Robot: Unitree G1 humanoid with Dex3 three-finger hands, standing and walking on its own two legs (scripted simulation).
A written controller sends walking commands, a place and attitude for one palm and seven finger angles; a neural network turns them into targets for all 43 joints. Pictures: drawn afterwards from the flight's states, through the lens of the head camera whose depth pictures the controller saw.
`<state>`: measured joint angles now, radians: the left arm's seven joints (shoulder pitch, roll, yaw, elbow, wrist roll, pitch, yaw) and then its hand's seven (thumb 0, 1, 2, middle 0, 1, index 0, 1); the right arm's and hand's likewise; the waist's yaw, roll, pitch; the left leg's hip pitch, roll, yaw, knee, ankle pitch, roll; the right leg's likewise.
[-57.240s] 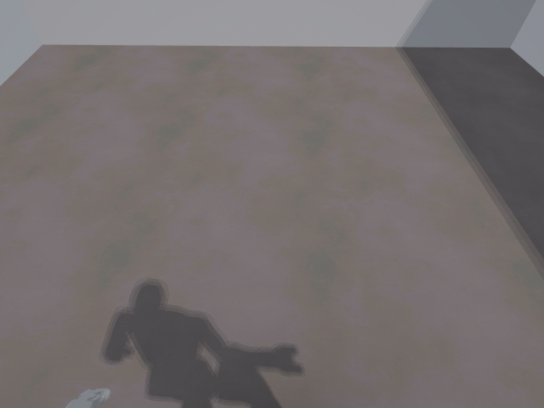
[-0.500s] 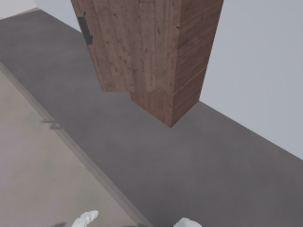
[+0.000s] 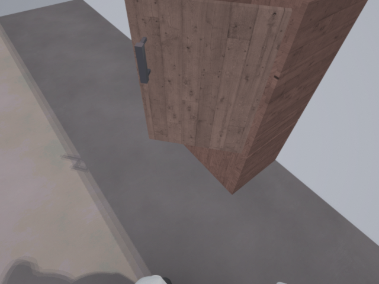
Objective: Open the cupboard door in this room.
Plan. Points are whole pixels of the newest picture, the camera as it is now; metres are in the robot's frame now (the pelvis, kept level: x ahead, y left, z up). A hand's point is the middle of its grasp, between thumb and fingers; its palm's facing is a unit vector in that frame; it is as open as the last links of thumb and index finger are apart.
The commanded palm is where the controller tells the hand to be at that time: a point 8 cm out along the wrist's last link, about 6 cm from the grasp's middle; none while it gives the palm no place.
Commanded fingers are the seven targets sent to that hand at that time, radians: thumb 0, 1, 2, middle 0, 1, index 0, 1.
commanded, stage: take the last steps up to it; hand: left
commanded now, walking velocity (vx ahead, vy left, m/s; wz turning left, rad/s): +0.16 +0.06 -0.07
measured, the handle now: (144, 60) +0.69 +0.23 +0.07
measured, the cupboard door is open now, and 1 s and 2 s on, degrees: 41 41 41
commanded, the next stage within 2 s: come to a stop and stand still in 0.04 s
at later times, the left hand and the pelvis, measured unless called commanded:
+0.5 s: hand (116, 253) +0.20 +0.21 -0.17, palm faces -0.04 -0.96 -0.26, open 7.3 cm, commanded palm none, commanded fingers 0.00 0.90 0.90 -0.20 -0.30 -0.20 -0.30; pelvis +0.10 +0.02 -0.01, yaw -3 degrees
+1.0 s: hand (92, 271) +0.15 +0.26 -0.16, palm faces -0.06 -0.96 -0.26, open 7.4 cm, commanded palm none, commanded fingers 0.00 0.90 0.90 -0.20 -0.30 -0.20 -0.30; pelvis +0.07 +0.06 -0.01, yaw -6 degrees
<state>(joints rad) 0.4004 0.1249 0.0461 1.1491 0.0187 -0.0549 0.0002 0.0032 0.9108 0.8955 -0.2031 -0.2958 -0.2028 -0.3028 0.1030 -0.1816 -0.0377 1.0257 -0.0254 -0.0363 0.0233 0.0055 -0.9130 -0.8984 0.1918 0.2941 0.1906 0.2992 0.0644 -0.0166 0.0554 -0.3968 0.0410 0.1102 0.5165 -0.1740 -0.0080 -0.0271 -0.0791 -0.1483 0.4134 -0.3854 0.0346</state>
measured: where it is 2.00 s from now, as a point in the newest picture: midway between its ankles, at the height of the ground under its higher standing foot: outside the picture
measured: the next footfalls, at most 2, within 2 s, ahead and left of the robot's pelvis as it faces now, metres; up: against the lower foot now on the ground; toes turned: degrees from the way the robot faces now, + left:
left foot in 0.02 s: +0.13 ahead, +0.12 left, +0.00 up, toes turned +7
right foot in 0.38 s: +0.15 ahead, -0.07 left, +0.00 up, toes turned -10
